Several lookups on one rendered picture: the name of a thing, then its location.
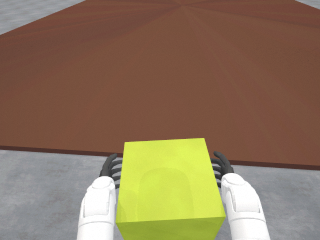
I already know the robot left forearm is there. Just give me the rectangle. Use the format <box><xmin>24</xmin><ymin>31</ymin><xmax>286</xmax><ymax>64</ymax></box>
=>
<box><xmin>76</xmin><ymin>176</ymin><xmax>116</xmax><ymax>240</ymax></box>

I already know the left robot hand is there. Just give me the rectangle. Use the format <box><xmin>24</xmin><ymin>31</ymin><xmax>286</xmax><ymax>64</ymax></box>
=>
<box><xmin>99</xmin><ymin>153</ymin><xmax>123</xmax><ymax>189</ymax></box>

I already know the carton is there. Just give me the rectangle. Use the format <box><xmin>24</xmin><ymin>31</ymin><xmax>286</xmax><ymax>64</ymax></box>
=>
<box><xmin>115</xmin><ymin>138</ymin><xmax>226</xmax><ymax>240</ymax></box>

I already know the robot right forearm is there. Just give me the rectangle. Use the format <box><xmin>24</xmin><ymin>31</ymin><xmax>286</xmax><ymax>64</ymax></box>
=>
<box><xmin>221</xmin><ymin>173</ymin><xmax>271</xmax><ymax>240</ymax></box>

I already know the right robot hand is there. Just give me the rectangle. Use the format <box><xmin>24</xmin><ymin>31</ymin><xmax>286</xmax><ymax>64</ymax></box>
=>
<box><xmin>210</xmin><ymin>151</ymin><xmax>234</xmax><ymax>188</ymax></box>

